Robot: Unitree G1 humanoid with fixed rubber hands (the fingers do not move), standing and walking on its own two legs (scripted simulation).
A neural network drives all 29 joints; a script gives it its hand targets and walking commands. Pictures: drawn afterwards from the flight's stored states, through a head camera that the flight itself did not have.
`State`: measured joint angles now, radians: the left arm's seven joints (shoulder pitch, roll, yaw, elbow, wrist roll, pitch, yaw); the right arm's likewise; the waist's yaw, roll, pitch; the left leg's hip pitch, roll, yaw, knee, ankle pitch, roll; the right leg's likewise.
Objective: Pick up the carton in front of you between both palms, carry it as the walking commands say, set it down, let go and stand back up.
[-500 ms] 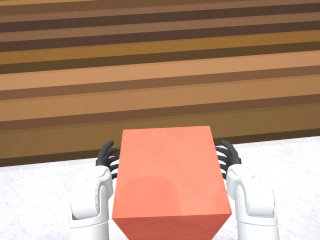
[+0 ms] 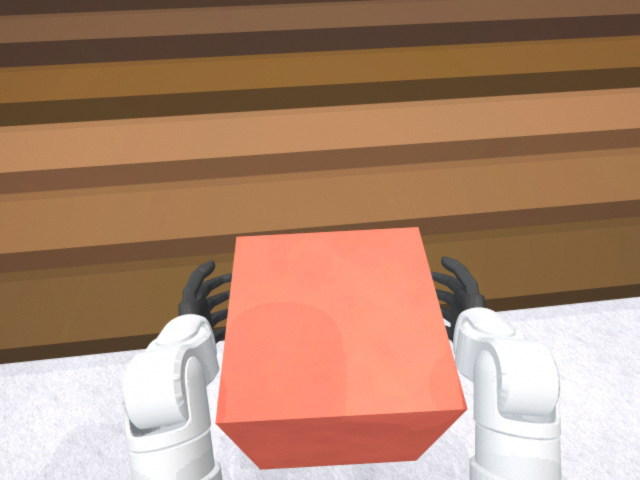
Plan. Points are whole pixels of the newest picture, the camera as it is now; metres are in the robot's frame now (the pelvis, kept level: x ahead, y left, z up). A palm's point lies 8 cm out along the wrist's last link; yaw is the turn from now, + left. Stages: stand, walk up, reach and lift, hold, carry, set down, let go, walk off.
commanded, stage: carry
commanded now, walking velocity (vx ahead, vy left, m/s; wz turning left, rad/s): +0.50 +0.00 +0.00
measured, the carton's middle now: (333, 357) +0.27 +0.00 +0.01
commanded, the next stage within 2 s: none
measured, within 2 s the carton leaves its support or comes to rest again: neither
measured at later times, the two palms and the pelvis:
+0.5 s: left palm (234, 96) +0.67 +0.14 +0.14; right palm (411, 87) +0.70 -0.15 +0.13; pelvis +0.31 -0.04 +0.00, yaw +3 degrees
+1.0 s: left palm (257, 13) +1.04 +0.13 +0.13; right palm (390, 15) +1.01 -0.17 +0.13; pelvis +0.64 +0.00 +0.00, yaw +3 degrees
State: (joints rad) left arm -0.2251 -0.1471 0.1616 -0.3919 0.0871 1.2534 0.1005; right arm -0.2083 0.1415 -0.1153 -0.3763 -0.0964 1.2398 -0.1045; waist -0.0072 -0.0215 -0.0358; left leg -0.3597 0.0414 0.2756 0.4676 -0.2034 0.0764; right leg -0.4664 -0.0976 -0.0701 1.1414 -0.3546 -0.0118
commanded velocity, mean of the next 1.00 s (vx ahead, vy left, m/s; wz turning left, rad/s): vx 0.50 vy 0.00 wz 0.00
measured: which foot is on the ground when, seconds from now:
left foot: down 0.00-0.32, up 0.34-0.68, down 0.70-1.00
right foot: up 0.00-0.28, down 0.30-0.76, up 0.78-1.00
